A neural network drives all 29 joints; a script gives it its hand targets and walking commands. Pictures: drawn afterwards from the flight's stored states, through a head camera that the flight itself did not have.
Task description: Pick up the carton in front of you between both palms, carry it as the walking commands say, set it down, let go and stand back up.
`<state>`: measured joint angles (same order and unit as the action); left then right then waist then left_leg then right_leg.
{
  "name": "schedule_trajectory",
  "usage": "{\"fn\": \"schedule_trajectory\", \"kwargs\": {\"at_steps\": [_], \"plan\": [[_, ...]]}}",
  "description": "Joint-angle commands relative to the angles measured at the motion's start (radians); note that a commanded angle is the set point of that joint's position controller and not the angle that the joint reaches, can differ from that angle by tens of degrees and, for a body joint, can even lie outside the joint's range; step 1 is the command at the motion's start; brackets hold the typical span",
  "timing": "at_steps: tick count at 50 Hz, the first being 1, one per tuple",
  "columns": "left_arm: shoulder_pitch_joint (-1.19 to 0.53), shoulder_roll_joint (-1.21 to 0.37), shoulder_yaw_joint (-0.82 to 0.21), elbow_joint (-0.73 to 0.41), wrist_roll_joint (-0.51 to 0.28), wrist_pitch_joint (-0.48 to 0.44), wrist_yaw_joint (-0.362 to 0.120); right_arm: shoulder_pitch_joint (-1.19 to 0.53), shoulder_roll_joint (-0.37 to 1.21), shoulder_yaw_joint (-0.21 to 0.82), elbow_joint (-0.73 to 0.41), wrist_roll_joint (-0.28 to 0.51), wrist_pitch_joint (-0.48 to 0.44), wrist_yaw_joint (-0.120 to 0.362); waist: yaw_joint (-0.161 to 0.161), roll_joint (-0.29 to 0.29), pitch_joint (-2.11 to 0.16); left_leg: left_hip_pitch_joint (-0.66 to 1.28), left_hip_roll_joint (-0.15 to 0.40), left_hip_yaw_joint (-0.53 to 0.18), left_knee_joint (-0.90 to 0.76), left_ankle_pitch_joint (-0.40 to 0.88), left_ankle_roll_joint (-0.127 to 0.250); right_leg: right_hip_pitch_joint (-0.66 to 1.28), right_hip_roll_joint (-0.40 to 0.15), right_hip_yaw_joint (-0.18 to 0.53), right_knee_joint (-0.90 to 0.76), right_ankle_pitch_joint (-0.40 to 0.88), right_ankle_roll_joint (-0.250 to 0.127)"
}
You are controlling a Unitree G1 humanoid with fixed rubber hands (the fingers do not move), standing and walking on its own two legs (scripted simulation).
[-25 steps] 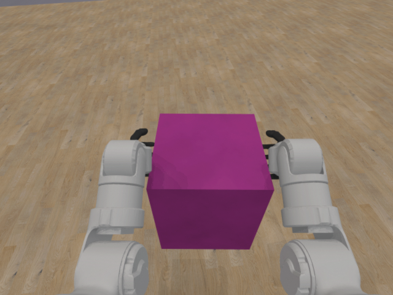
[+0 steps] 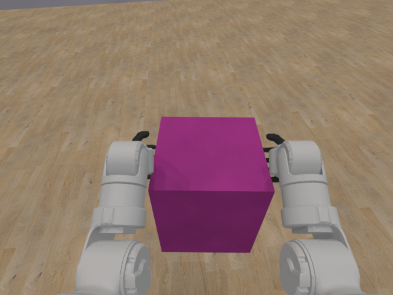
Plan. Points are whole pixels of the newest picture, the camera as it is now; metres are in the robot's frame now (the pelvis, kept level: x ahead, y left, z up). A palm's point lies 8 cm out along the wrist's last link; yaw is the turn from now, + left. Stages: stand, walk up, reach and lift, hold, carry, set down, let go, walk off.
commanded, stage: carry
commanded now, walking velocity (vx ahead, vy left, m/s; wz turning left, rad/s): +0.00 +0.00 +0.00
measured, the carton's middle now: (206, 186) +0.38 -0.01 +0.03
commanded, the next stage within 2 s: none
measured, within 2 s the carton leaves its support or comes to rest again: neither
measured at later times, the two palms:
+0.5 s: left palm (135, 160) +0.35 +0.13 +0.15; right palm (281, 162) +0.35 -0.15 +0.14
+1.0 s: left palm (136, 160) +0.35 +0.13 +0.14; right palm (281, 162) +0.35 -0.15 +0.13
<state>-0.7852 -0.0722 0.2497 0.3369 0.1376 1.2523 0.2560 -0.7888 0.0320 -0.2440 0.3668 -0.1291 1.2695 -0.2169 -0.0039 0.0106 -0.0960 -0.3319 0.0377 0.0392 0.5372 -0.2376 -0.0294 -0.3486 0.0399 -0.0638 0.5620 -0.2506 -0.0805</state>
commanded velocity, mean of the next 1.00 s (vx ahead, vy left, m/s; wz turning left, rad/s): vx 0.00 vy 0.00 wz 0.00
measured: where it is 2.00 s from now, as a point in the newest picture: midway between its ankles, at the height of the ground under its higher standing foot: outside the picture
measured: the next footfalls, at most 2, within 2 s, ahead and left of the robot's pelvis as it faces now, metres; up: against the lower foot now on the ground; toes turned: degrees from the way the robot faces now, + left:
none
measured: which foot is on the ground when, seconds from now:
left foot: down 0.00-1.00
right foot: down 0.00-1.00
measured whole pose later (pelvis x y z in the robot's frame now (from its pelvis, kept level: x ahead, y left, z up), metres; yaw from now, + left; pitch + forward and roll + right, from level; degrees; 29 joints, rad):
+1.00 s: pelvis +0.00 +0.00 +0.00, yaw +0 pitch +2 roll +1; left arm -0.79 -0.07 0.25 0.34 0.14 1.25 0.26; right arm -0.79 0.03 -0.24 0.37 -0.13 1.27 -0.22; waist 0.00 0.01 -0.10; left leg -0.33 0.04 0.04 0.54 -0.24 -0.03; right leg -0.35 0.04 -0.06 0.56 -0.25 -0.08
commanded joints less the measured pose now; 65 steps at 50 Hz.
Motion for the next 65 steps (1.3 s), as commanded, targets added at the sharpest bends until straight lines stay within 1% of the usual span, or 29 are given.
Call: {"fn": "schedule_trajectory", "kwargs": {"at_steps": [1, 3, 7, 10, 12, 14, 18, 19, 21, 24, 28, 29, 31, 34, 36, 40, 43, 45, 48, 51, 52, 54, 57, 60, 62, 65], "plan": [[-0.810, -1.137, -0.454, -0.150, -0.505, -0.031, -0.395, -0.839, 1.163, 0.458, -0.178, 0.510, -0.046, 0.354, 0.002, -0.030, -0.366, 0.121, 0.078, -0.064, -0.034, 0.091, 0.036, 0.145, -0.172, 0.150, -0.098, 0.247, -0.004], [-0.815, -1.133, -0.461, -0.157, -0.508, -0.023, -0.388, -0.847, 1.146, 0.459, -0.194, 0.511, -0.040, 0.344, 0.000, -0.032, -0.350, 0.118, 0.075, -0.063, -0.037, 0.071, 0.035, 0.132, -0.175, 0.157, -0.117, 0.206, -0.003], [-0.737, -1.126, -0.454, -0.112, -0.495, -0.011, -0.383, -0.754, 1.128, 0.433, -0.146, 0.484, -0.028, 0.334, 0.000, -0.034, -0.374, 0.139, 0.075, -0.069, -0.033, 0.091, 0.037, 0.142, -0.171, 0.152, -0.107, 0.214, -0.002], [-0.667, -1.116, -0.431, -0.047, -0.471, -0.011, -0.386, -0.683, 1.130, 0.415, -0.079, 0.464, -0.024, 0.342, 0.003, -0.028, -0.416, 0.159, 0.082, -0.072, -0.020, 0.147, 0.042, 0.168, -0.165, 0.141, -0.075, 0.290, -0.004], [-0.660, -1.121, -0.422, -0.032, -0.464, -0.017, -0.392, -0.676, 1.138, 0.412, -0.058, 0.460, -0.028, 0.350, 0.004, -0.026, -0.427, 0.157, 0.082, -0.068, -0.014, 0.167, 0.044, 0.179, -0.166, 0.137, -0.063, 0.332, -0.004], [-0.697, -1.132, -0.426, -0.053, -0.471, -0.025, -0.398, -0.717, 1.154, 0.425, -0.080, 0.473, -0.036, 0.358, 0.004, -0.028, -0.415, 0.145, 0.081, -0.066, -0.017, 0.151, 0.042, 0.175, -0.167, 0.138, -0.067, 0.330, -0.005], [-0.817, -1.137, -0.455, -0.156, -0.507, -0.030, -0.394, -0.848, 1.161, 0.459, -0.186, 0.512, -0.046, 0.352, 0.002, -0.029, -0.363, 0.120, 0.078, -0.064, -0.035, 0.088, 0.036, 0.141, -0.172, 0.150, -0.101, 0.236, -0.004], [-0.821, -1.134, -0.458, -0.159, -0.509, -0.026, -0.390, -0.854, 1.154, 0.461, -0.195, 0.513, -0.043, 0.347, 0.001, -0.031, -0.354, 0.118, 0.076, -0.063, -0.036, 0.077, 0.036, 0.135, -0.173, 0.154, -0.111, 0.215, -0.003], [-0.789, -1.132, -0.462, -0.140, -0.505, -0.016, -0.385, -0.820, 1.133, 0.452, -0.184, 0.503, -0.035, 0.339, -0.001, -0.031, -0.354, 0.123, 0.074, -0.065, -0.037, 0.073, 0.036, 0.133, -0.175, 0.158, -0.121, 0.201, -0.003], [-0.728, -1.125, -0.451, -0.102, -0.493, -0.010, -0.383, -0.745, 1.127, 0.430, -0.137, 0.481, -0.027, 0.334, 0.000, -0.034, -0.379, 0.141, 0.076, -0.069, -0.032, 0.095, 0.038, 0.144, -0.170, 0.152, -0.104, 0.217, -0.002], [-0.658, -1.119, -0.423, -0.031, -0.465, -0.015, -0.391, -0.675, 1.136, 0.412, -0.061, 0.460, -0.027, 0.347, 0.003, -0.027, -0.426, 0.159, 0.083, -0.070, -0.015, 0.164, 0.044, 0.177, -0.165, 0.138, -0.066, 0.320, -0.004], [-0.665, -1.123, -0.421, -0.032, -0.464, -0.018, -0.394, -0.683, 1.142, 0.414, -0.060, 0.462, -0.030, 0.352, 0.004, -0.026, -0.427, 0.156, 0.083, -0.068, -0.013, 0.168, 0.044, 0.179, -0.166, 0.137, -0.063, 0.334, -0.004], [-0.706, -1.134, -0.427, -0.057, -0.474, -0.026, -0.399, -0.730, 1.156, 0.429, -0.088, 0.477, -0.038, 0.358, 0.004, -0.028, -0.411, 0.143, 0.081, -0.066, -0.019, 0.147, 0.042, 0.173, -0.167, 0.138, -0.068, 0.323, -0.005], [-0.803, -1.137, -0.450, -0.140, -0.502, -0.031, -0.396, -0.832, 1.163, 0.455, -0.169, 0.507, -0.046, 0.355, 0.002, -0.028, -0.371, 0.123, 0.079, -0.065, -0.034, 0.098, 0.037, 0.147, -0.171, 0.147, -0.093, 0.253, -0.005], [-0.818, -1.133, -0.459, -0.156, -0.508, -0.024, -0.389, -0.850, 1.149, 0.458, -0.193, 0.511, -0.042, 0.346, 0.000, -0.030, -0.351, 0.117, 0.076, -0.064, -0.037, 0.074, 0.036, 0.133, -0.174, 0.155, -0.113, 0.208, -0.003], [-0.745, -1.128, -0.455, -0.115, -0.496, -0.011, -0.383, -0.763, 1.128, 0.434, -0.151, 0.486, -0.029, 0.334, 0.000, -0.033, -0.370, 0.137, 0.075, -0.068, -0.034, 0.087, 0.038, 0.139, -0.171, 0.153, -0.108, 0.209, -0.002], [-0.672, -1.117, -0.431, -0.048, -0.473, -0.011, -0.386, -0.689, 1.129, 0.414, -0.082, 0.464, -0.024, 0.340, 0.002, -0.029, -0.413, 0.158, 0.082, -0.071, -0.022, 0.143, 0.042, 0.165, -0.165, 0.141, -0.077, 0.280, -0.004], [-0.659, -1.121, -0.421, -0.029, -0.464, -0.016, -0.392, -0.677, 1.137, 0.411, -0.058, 0.460, -0.028, 0.349, 0.003, -0.026, -0.426, 0.158, 0.083, -0.069, -0.014, 0.166, 0.044, 0.177, -0.165, 0.137, -0.064, 0.326, -0.004], [-0.718, -1.135, -0.429, -0.064, -0.477, -0.027, -0.399, -0.743, 1.157, 0.431, -0.096, 0.480, -0.039, 0.359, 0.004, -0.028, -0.406, 0.139, 0.081, -0.065, -0.021, 0.137, 0.041, 0.170, -0.168, 0.139, -0.071, 0.315, -0.005], [-0.812, -1.138, -0.451, -0.148, -0.504, -0.031, -0.395, -0.845, 1.161, 0.457, -0.180, 0.510, -0.046, 0.353, 0.002, -0.029, -0.367, 0.121, 0.078, -0.064, -0.034, 0.092, 0.036, 0.144, -0.171, 0.149, -0.098, 0.244, -0.004], [-0.821, -1.135, -0.456, -0.157, -0.508, -0.027, -0.391, -0.856, 1.155, 0.460, -0.194, 0.513, -0.044, 0.348, 0.001, -0.031, -0.356, 0.118, 0.077, -0.063, -0.036, 0.079, 0.036, 0.136, -0.173, 0.153, -0.108, 0.220, -0.004], [-0.795, -1.131, -0.460, -0.142, -0.505, -0.017, -0.385, -0.827, 1.135, 0.452, -0.185, 0.504, -0.036, 0.339, 0.000, -0.031, -0.353, 0.122, 0.074, -0.064, -0.037, 0.071, 0.035, 0.132, -0.175, 0.158, -0.121, 0.202, -0.003], [-0.735, -1.126, -0.451, -0.106, -0.494, -0.011, -0.383, -0.753, 1.128, 0.431, -0.142, 0.483, -0.028, 0.334, 0.000, -0.035, -0.376, 0.139, 0.075, -0.068, -0.033, 0.091, 0.037, 0.143, -0.171, 0.152, -0.106, 0.215, -0.002], [-0.667, -1.117, -0.428, -0.042, -0.470, -0.012, -0.387, -0.684, 1.130, 0.412, -0.075, 0.463, -0.025, 0.342, 0.003, -0.028, -0.417, 0.158, 0.082, -0.071, -0.020, 0.146, 0.042, 0.169, -0.166, 0.141, -0.074, 0.292, -0.004], [-0.663, -1.122, -0.420, -0.030, -0.464, -0.017, -0.393, -0.681, 1.140, 0.412, -0.058, 0.461, -0.029, 0.351, 0.004, -0.027, -0.427, 0.156, 0.082, -0.068, -0.013, 0.165, 0.043, 0.180, -0.166, 0.137, -0.064, 0.333, -0.004], [-0.731, -1.136, -0.430, -0.073, -0.480, -0.028, -0.399, -0.756, 1.158, 0.432, -0.104, 0.483, -0.040, 0.359, 0.004, -0.028, -0.401, 0.135, 0.079, -0.065, -0.023, 0.132, 0.039, 0.167, -0.169, 0.141, -0.074, 0.312, -0.005]]}}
